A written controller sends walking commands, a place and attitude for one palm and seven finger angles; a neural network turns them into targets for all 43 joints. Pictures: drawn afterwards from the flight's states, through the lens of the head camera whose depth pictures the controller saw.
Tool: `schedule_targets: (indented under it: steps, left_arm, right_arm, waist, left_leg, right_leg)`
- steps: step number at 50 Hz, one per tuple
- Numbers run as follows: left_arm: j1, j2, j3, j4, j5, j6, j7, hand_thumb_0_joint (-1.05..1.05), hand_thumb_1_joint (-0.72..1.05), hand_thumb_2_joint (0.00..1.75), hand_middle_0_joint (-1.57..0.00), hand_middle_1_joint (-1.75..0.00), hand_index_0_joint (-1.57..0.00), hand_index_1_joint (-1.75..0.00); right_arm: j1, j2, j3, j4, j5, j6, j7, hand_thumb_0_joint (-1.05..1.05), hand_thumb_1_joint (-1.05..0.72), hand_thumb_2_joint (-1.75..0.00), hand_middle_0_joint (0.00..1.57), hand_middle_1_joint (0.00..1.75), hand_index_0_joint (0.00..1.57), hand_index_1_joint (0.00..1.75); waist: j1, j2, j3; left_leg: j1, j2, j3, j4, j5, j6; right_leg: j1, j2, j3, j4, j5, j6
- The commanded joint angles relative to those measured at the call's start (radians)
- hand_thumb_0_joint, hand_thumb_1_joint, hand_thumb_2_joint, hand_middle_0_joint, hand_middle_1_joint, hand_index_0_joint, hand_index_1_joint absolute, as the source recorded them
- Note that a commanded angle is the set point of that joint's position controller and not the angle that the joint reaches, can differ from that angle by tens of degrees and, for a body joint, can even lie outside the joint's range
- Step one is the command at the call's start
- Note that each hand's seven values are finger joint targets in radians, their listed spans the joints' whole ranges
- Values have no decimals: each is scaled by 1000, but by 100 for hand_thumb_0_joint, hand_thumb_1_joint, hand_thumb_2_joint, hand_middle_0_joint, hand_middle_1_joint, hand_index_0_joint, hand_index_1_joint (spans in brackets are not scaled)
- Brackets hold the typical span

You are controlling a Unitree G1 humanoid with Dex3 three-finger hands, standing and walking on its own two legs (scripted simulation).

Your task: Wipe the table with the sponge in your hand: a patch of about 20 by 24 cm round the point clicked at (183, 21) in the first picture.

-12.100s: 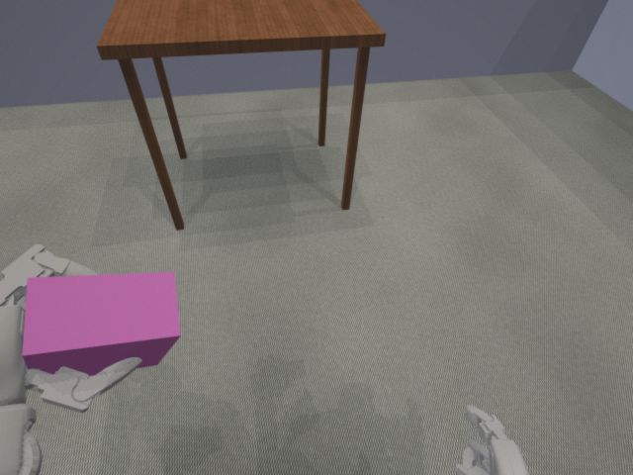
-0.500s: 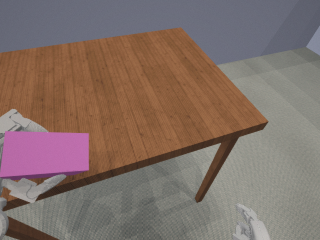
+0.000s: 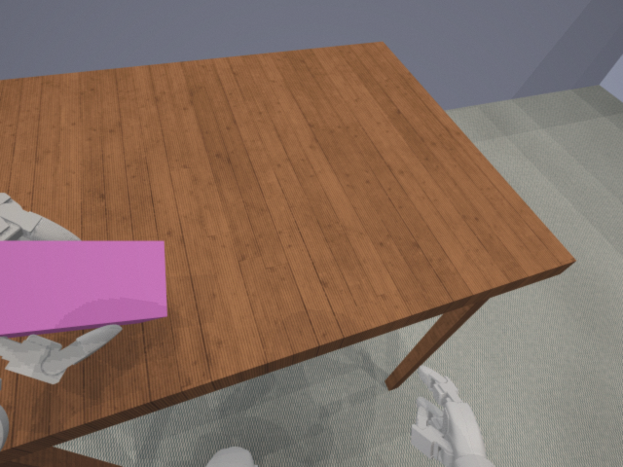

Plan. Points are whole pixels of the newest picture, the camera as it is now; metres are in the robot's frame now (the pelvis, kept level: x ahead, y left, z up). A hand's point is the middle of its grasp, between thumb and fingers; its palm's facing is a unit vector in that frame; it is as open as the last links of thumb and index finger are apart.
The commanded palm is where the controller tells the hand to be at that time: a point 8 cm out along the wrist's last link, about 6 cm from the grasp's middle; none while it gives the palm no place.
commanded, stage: come to a stop and stand still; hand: left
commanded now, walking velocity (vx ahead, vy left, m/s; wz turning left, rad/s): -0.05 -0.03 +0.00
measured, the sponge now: (103, 290) +0.23 +0.22 +0.16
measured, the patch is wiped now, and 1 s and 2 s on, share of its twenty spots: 0.00 0.00 0.00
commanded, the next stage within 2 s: look again from close up in 0.98 s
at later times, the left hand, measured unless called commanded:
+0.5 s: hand (48, 326) +0.20 +0.26 +0.15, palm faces +0.30 -0.84 -0.44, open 10.3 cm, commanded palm +0.13 +0.29 +0.19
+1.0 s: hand (8, 354) +0.17 +0.26 +0.16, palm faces +0.40 -0.84 -0.36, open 10.3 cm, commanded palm +0.10 +0.30 +0.19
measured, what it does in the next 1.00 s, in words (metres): shifts its weight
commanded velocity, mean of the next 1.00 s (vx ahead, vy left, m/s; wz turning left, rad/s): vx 0.00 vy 0.00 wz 0.00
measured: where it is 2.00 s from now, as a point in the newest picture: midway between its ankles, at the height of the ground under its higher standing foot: outside the picture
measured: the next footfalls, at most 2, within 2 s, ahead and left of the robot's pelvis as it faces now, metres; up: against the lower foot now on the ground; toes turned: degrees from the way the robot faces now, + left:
none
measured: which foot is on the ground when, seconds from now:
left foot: down 0.00-1.00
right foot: down 0.00-1.00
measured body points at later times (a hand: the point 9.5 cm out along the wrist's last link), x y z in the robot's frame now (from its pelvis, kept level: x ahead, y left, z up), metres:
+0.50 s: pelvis -0.02 +0.01 +0.00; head +0.01 +0.04 +0.45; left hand +0.17 +0.30 +0.17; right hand +0.13 -0.26 -0.06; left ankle +0.05 +0.15 -0.73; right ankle -0.02 -0.18 -0.73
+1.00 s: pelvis -0.05 +0.01 +0.00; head -0.02 +0.04 +0.45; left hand +0.14 +0.31 +0.18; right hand +0.16 -0.19 -0.06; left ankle +0.05 +0.15 -0.73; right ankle -0.02 -0.18 -0.73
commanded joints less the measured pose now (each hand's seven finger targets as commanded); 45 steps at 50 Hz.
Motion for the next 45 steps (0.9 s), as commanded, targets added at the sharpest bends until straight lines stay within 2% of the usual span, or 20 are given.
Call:
schedule_targets:
  steps: [1,4,5,6,8,9,11,14,18,20,21,25,26,30,31,35,36,40,41,45]
  left_arm:
    - [-39,136,82,-232,-10,-47,25,0,10,130,-120,-160,-120,-160]
    - [-56,143,80,-201,-7,-31,25,0,10,130,-120,-160,-120,-160]
    - [-915,950,358,-461,6,-190,60,0,10,130,-120,-160,-120,-160]
    - [-561,301,279,-37,10,-102,39,0,10,130,-120,-160,-120,-160]
    - [-394,342,215,61,27,-92,12,0,10,130,-120,-160,-120,-160]
    - [-299,259,137,59,14,-102,-5,0,10,130,-120,-160,-120,-160]
    - [-121,183,79,31,13,-95,-8,0,10,130,-120,-160,-120,-160]
    - [7,200,89,-83,0,-114,-6,0,10,130,-120,-160,-120,-160]
    - [-22,241,150,-91,-4,-148,17,0,10,130,-120,-160,-120,-160]
    - [-65,293,188,-113,4,-153,35,0,10,130,-120,-160,-120,-160]
    - [-68,229,140,-98,0,-156,34,0,10,130,-120,-160,-120,-160]
    - [-100,254,135,-148,11,-146,47,0,10,130,-120,-160,-120,-160]
    - [-99,199,97,-171,17,-147,45,0,10,130,-120,-160,-120,-160]
    - [-54,175,83,-163,32,-117,50,0,10,130,-120,-160,-120,-160]
    - [-77,114,33,-174,36,-114,42,0,10,130,-120,-160,-120,-160]
    - [-91,155,83,-111,42,-84,45,0,10,130,-120,-160,-120,-160]
    - [-98,93,29,-106,39,-83,37,0,10,130,-120,-160,-120,-160]
    - [-100,165,96,-114,34,-62,43,0,10,130,-120,-160,-120,-160]
    - [-105,83,22,-122,29,-61,34,0,10,130,-120,-160,-120,-160]
    - [-102,160,87,-158,28,-49,44,0,10,130,-120,-160,-120,-160]
  right_arm:
    - [-39,-202,-84,-130,1,-45,-23,0,-90,-90,20,30,20,30]
    - [-47,-199,-89,-133,7,-27,-32,0,-90,-90,20,30,20,30]
    - [126,-258,32,-241,42,-7,-128,0,-90,-90,20,30,20,30]
    - [-19,-134,-100,-184,20,-61,-92,0,-90,-90,20,30,20,30]
    - [-7,-254,-108,-138,-41,-87,-36,0,-90,-90,20,30,20,30]
    - [5,-239,-101,-148,-32,-93,-21,0,-90,-90,20,30,20,30]
    - [38,-252,-108,-157,-21,-97,-3,0,-90,-90,20,30,20,30]
    - [-4,-253,-105,-173,-18,-116,6,0,-90,-90,20,30,20,30]
    - [-47,-272,-107,-164,-22,-110,-16,0,-90,-90,20,30,20,30]
    - [-60,-282,-112,-155,-18,-101,-29,0,-90,-90,20,30,20,30]
    - [-39,-273,-111,-143,-18,-97,-31,0,-90,-90,20,30,20,30]
    - [-51,-270,-106,-124,-6,-114,-32,0,-90,-90,20,30,20,30]
    - [-45,-267,-102,-123,-14,-116,-28,0,-90,-90,20,30,20,30]
    - [-56,-259,-95,-99,-12,-136,-23,0,-90,-90,20,30,20,30]
    - [-48,-255,-89,-103,-20,-130,-20,0,-90,-90,20,30,20,30]
    - [-72,-253,-83,-104,-18,-124,-29,0,-90,-90,20,30,20,30]
    - [-67,-235,-74,-105,-23,-116,-29,0,-90,-90,20,30,20,30]
    - [-88,-232,-72,-119,-17,-108,-37,0,-90,-90,20,30,20,30]
    - [-84,-214,-63,-124,-22,-103,-36,0,-90,-90,20,30,20,30]
    - [-99,-226,-69,-133,-15,-106,-40,0,-90,-90,20,30,20,30]
  waist:
    - [-21,242,-268]
    - [-25,147,-243]
    - [-38,308,-258]
    - [-8,126,-188]
    - [-21,35,-213]
    - [-24,-27,-244]
    - [-13,-1,-280]
    - [-8,-53,-203]
    - [-16,18,-129]
    - [-15,71,-160]
    - [-22,102,-162]
    - [-14,219,-212]
    - [-15,234,-213]
    - [-25,175,-212]
    - [-37,171,-191]
    - [-36,143,-162]
    - [-44,145,-150]
    - [-35,117,-169]
    - [-45,116,-157]
    - [-35,127,-172]
  left_leg:
    - [181,52,-29,-143,210,68]
    - [145,-12,42,-127,93,36]
    - [232,-51,23,-182,182,56]
    - [219,11,20,-111,191,50]
    - [202,-43,57,-66,161,36]
    - [211,-65,57,-20,174,44]
    - [230,-60,56,-28,184,53]
    - [184,-70,50,-45,151,57]
    - [129,-56,19,-113,43,50]
    - [160,-39,8,-146,34,55]
    - [141,-26,-7,-161,23,61]
    - [174,-4,-42,-202,21,72]
    - [160,8,-53,-213,-15,77]
    - [174,-4,-46,-194,-97,69]
    - [143,3,-56,-205,-141,68]
    - [149,0,-57,-217,-209,60]
    - [120,6,-71,-232,-239,64]
    - [158,-6,-46,-206,-220,60]
    - [129,-1,-57,-220,-236,63]
    - [166,-9,-42,-200,-198,58]
  right_leg:
    - [55,67,-69,-122,196,-17]
    - [71,51,-38,-139,279,-22]
    - [40,77,-34,-193,205,18]
    - [-139,28,-38,-107,118,-47]
    - [-79,3,35,-144,305,-76]
    - [-54,-34,53,-139,373,-88]
    - [-35,-38,20,-117,376,-88]
    - [-53,-52,4,-133,346,-82]
    - [-93,-32,-19,-151,154,-67]
    - [-82,-21,-23,-125,130,-64]
    - [-52,-11,-42,-112,125,-59]
    - [-13,2,-56,-79,114,-50]
    - [-4,15,-72,-79,94,-49]
    - [-23,12,-48,-134,68,-53]
    - [-24,25,-62,-132,55,-52]
    - [-72,27,-42,-153,-8,-52]
    - [-64,39,-59,-145,-2,-48]
    - [-71,22,-30,-179,-28,-55]
    - [-59,32,-46,-169,-9,-52]
    - [-59,16,-26,-183,-13,-59]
